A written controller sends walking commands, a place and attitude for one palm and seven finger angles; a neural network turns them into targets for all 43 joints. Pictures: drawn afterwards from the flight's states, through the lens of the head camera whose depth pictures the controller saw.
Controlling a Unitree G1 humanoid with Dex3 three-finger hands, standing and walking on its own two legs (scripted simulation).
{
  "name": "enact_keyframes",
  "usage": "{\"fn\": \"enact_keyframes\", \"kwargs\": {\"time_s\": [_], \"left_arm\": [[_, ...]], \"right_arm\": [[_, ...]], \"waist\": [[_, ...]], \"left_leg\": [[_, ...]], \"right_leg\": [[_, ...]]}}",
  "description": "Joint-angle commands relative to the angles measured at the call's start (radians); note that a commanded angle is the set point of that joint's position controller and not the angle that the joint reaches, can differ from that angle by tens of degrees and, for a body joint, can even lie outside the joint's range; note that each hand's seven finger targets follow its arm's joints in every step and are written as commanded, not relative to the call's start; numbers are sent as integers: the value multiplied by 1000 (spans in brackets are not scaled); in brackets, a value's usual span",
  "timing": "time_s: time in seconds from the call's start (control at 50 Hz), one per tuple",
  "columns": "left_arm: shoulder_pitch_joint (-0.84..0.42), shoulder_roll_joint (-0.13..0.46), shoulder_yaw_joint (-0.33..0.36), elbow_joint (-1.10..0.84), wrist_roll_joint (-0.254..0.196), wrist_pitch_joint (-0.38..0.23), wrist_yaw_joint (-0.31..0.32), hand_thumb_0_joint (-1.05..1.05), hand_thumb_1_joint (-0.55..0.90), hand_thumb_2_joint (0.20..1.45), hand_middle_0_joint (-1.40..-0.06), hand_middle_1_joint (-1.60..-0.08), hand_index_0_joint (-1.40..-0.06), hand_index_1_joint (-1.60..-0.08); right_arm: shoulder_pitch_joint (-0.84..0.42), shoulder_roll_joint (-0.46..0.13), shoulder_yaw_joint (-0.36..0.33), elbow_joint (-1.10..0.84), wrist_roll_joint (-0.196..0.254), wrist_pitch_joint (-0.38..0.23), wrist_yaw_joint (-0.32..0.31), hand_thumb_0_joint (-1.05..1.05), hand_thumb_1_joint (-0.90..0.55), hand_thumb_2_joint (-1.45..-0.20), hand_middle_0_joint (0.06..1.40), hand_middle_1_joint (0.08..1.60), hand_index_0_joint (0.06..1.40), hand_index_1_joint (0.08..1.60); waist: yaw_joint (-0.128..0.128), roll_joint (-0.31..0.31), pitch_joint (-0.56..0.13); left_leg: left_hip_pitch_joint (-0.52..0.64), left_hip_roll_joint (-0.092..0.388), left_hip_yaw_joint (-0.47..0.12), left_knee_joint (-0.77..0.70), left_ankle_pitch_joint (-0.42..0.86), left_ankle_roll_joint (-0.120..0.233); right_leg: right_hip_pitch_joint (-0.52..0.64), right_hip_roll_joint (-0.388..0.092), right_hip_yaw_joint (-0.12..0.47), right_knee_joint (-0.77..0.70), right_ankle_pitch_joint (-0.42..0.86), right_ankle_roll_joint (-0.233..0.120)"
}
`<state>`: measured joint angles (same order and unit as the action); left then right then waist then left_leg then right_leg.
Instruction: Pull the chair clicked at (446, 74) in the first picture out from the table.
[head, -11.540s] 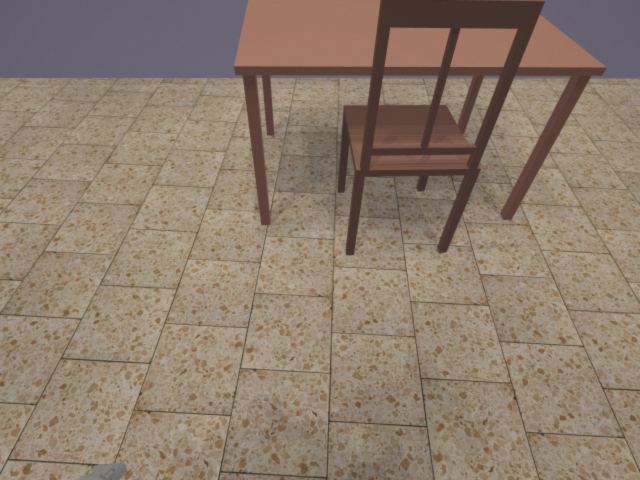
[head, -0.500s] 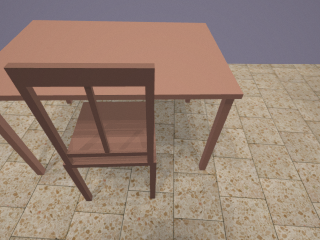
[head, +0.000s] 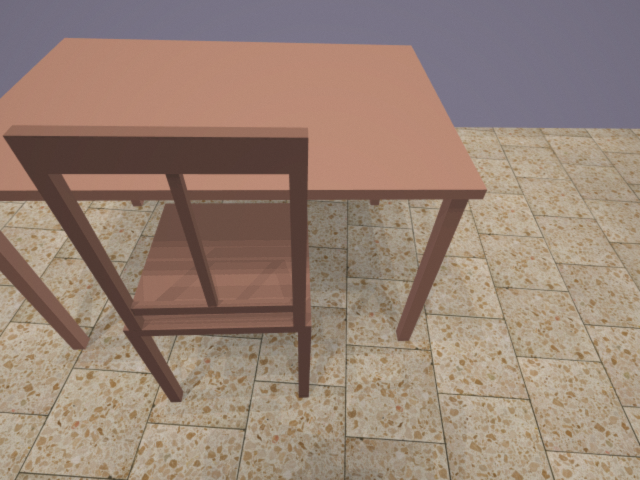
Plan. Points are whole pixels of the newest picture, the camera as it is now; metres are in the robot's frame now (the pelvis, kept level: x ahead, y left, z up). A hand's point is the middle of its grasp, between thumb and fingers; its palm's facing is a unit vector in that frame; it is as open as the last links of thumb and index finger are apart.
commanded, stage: look again from close up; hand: left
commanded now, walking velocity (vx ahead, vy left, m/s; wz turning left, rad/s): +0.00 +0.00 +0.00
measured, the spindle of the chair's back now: (196, 248) +0.50 +0.26 -0.06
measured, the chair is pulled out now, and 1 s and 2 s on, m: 0.00 0.00 0.00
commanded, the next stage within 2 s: shuffle to correct the standing spot in 1.74 s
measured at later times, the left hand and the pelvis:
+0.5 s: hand out of the picture -0.02 +0.15 -0.18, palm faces +0.06 -0.99 -0.15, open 7.4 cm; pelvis +0.01 +0.00 +0.00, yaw +0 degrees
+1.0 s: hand out of the picture -0.01 +0.15 -0.18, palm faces +0.05 -0.99 -0.15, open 7.4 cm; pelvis +0.01 -0.01 +0.00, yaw +0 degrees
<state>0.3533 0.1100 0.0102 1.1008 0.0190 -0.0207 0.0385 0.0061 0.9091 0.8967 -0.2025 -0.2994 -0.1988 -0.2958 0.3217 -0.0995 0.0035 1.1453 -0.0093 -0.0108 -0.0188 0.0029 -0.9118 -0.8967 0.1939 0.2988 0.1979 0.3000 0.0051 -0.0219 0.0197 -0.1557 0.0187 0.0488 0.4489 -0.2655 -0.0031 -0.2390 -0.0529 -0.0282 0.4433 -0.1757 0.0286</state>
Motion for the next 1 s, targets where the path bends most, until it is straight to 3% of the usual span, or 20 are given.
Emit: {"fn": "enact_keyframes", "kwargs": {"time_s": [0.0,0.08,0.22,0.54,0.98], "left_arm": [[87,77,9,-23,-4,-9,5,0,900,900,-200,-300,-200,-300],[89,75,10,-23,-3,-8,5,0,900,900,-200,-300,-200,-300],[91,76,9,-20,-3,-12,5,0,900,900,-200,-300,-200,-300],[92,76,8,-14,-2,-10,5,0,900,900,-200,-300,-200,-300],[86,78,10,-11,-3,-12,5,0,900,900,-200,-300,-200,-300]], "right_arm": [[73,-85,-14,-13,2,-14,-8,0,-900,-900,200,300,200,300],[73,-85,-13,-14,1,-15,-9,0,-900,-900,200,300,200,300],[76,-85,-14,-13,2,-17,-9,0,-900,-900,200,300,200,300],[71,-79,-15,-8,3,-13,-10,0,-900,-900,200,300,200,300],[79,-80,-13,-4,0,-16,-12,0,-900,-900,200,300,200,300]], "waist": [[-1,14,84],[0,35,90],[-1,20,62],[2,22,94],[0,20,77]], "left_leg": [[-110,63,-70,-123,14,17],[-118,64,-74,-131,5,18],[-92,65,-68,-118,42,19],[-92,68,-61,-130,14,16],[-78,69,-60,-122,53,15]], "right_leg": [[24,-48,59,-82,1,-46],[25,-47,55,-79,1,-46],[35,-50,56,-76,31,-47],[18,-45,58,-92,2,-47],[25,-43,61,-79,36,-51]]}}
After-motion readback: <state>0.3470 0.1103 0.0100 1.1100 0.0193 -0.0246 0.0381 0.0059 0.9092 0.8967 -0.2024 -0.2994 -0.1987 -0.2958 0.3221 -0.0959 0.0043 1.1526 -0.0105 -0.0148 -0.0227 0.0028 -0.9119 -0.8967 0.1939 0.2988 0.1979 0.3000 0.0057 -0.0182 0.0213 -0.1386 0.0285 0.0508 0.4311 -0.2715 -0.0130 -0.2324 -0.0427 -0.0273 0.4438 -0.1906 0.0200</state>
